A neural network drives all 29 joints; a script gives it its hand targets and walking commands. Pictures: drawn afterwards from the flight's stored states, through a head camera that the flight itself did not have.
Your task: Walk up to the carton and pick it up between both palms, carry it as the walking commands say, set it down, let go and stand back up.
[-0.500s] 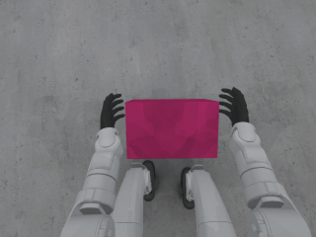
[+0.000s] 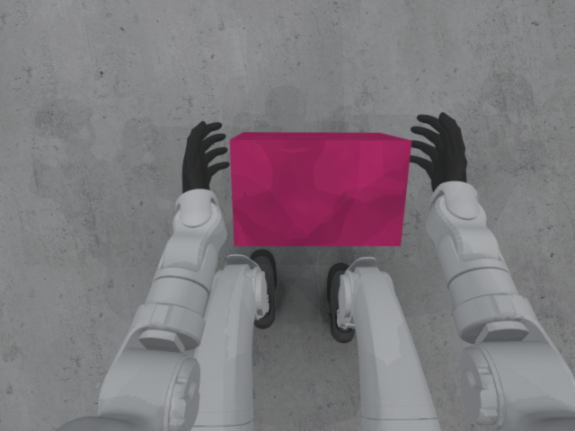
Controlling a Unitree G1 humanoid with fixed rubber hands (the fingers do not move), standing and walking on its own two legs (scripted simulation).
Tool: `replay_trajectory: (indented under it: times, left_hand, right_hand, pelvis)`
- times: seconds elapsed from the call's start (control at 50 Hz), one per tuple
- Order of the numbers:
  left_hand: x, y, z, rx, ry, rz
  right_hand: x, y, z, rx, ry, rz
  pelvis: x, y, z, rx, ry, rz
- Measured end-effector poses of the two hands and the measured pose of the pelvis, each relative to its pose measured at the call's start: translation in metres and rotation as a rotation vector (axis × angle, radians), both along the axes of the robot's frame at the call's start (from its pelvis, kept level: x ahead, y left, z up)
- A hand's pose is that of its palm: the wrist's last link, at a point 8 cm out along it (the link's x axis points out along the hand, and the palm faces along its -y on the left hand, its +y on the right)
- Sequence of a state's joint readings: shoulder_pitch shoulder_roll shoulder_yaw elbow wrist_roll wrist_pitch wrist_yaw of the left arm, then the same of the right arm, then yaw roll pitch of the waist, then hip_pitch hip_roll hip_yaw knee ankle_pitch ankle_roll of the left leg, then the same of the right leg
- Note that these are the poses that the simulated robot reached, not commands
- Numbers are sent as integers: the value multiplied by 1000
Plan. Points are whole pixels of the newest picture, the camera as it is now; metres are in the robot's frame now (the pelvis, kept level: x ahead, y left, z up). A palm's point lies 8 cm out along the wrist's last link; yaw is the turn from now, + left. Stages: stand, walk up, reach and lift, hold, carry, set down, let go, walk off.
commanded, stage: set down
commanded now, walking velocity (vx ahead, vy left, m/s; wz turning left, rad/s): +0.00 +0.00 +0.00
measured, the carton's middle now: (314, 183) +0.40 -0.02 -0.25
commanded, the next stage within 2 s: none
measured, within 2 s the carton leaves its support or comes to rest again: neither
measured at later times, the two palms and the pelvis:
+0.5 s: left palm (213, 171) +0.42 +0.14 -0.23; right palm (420, 165) +0.43 -0.19 -0.23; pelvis -0.03 +0.00 -0.09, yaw +0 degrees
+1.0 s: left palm (220, 155) +0.46 +0.15 -0.32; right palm (394, 164) +0.45 -0.18 -0.34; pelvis -0.05 +0.00 -0.14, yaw +0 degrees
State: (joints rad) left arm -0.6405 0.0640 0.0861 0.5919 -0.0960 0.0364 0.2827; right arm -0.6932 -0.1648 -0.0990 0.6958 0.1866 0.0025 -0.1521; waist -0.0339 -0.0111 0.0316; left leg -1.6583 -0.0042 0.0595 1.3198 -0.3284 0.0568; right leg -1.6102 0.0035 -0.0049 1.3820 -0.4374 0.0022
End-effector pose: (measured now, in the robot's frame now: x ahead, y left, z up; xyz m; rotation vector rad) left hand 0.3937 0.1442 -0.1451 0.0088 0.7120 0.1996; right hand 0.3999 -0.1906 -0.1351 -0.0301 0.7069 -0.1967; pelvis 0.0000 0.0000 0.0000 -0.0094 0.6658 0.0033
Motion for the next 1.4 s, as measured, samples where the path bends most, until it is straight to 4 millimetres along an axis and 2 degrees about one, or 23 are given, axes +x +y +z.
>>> replay_trajectory:
  times: [0.18, 0.32, 0.52, 0.82, 0.9, 0.98, 1.04, 1.16, 1.4]
  left_hand:
    - [7, -2, -31, 13, -15, 0]
    - [17, -2, -50, 11, -47, -1]
    - [29, -2, -90, 21, -39, -8]
    - [39, -1, -150, 34, -20, 2]
    - [46, -1, -169, 34, -10, -6]
    - [68, 2, -172, 68, -45, -27]
    - [72, 3, -175, 89, -52, -28]
    - [67, 5, -199, 77, 41, -30]
    - [88, 8, -220, 62, 60, -51]
  right_hand:
    - [9, -1, -38, 19, -18, -18]
    - [17, 0, -56, 10, -49, -21]
    - [30, 0, -96, -4, -50, -19]
    - [50, 2, -153, 2, -44, -9]
    - [54, 0, -176, 3, -45, -11]
    - [51, 4, -202, 33, -35, -33]
    - [46, 8, -215, 46, 3, -36]
    - [45, 8, -227, 34, 50, -29]
    - [72, 7, -239, 11, 27, 36]
  pelvis:
    - [-5, -5, -29, 7, 39, 2]
    - [-14, -6, -54, 9, 43, 2]
    - [-27, -3, -88, 2, 35, 3]
    - [-43, -4, -121, 2, -51, 4]
    - [-49, -4, -130, 3, -88, 4]
    - [-54, -4, -137, 3, -135, 4]
    - [-53, -5, -146, 3, -137, 4]
    - [-52, -7, -162, 8, -161, 4]
    - [-53, -5, -191, 2, -163, 3]
